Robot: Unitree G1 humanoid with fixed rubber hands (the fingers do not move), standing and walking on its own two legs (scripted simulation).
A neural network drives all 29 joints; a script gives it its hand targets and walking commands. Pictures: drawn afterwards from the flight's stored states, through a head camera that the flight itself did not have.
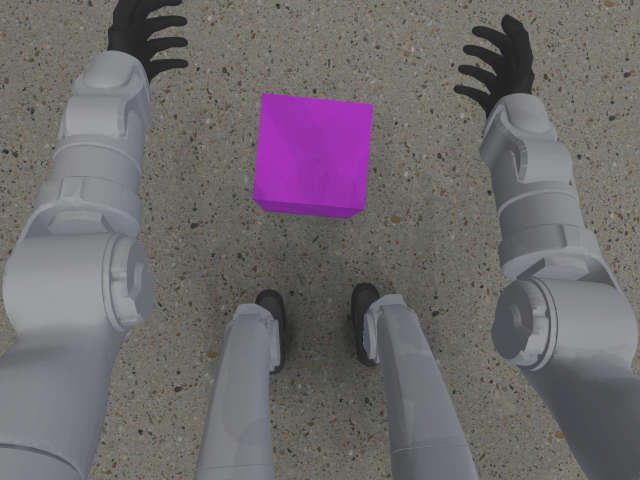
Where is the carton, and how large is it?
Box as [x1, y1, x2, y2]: [253, 93, 372, 218]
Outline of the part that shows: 262,93 253,199 264,210 347,218 363,209 372,105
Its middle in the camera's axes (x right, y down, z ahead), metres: -0.02 -0.17 +0.85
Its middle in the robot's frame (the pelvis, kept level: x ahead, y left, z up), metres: +0.52 -0.01 -0.52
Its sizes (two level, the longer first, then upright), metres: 0.210 0.200 0.250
